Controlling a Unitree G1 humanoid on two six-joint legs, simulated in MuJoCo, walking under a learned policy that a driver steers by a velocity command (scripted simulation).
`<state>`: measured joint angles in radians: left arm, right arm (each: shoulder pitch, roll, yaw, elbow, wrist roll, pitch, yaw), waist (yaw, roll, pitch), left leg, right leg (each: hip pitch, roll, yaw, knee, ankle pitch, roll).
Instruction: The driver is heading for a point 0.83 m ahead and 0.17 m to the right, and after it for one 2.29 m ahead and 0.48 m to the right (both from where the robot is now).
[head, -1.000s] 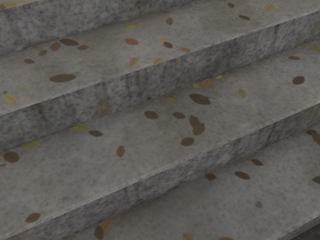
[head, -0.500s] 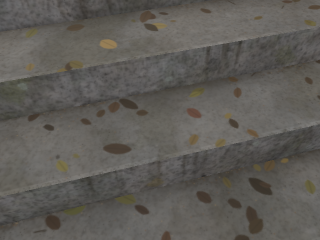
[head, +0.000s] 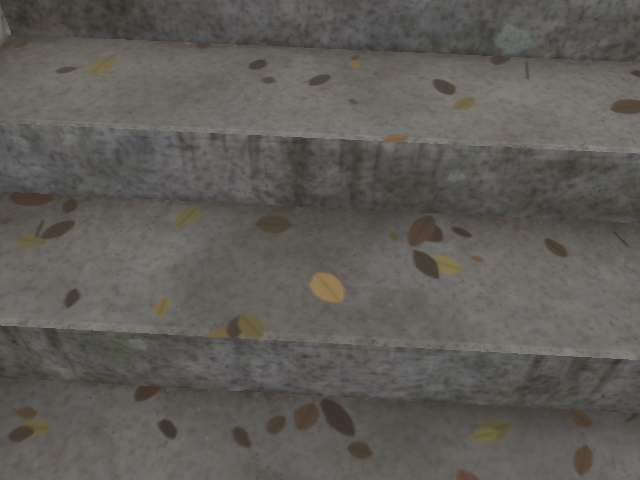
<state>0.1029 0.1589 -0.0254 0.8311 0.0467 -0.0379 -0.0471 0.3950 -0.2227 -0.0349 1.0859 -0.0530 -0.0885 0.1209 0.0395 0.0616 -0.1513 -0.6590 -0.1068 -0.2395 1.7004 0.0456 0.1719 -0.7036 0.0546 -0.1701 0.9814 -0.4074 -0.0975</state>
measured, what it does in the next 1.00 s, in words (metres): climbs, turning right: left foot 0.17 m higher, then right foot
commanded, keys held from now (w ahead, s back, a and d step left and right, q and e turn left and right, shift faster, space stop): w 0.02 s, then w+e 0.16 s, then e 0.52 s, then w+e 0.30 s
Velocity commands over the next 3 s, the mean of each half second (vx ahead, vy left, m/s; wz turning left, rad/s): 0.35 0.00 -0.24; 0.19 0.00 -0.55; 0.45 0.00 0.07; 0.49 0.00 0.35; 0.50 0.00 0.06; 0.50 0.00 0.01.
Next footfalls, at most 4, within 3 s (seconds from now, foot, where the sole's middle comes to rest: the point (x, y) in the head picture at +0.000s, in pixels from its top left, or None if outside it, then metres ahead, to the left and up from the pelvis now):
0.34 left None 0.43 0.14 -0.53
0.84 right None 0.38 -0.13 -0.53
1.32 left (381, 291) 0.73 -0.05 -0.36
1.86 right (531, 111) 1.06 -0.33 -0.19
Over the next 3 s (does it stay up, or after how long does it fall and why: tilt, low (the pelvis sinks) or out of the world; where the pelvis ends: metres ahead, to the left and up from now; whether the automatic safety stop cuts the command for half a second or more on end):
stays up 1.55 -0.36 0.78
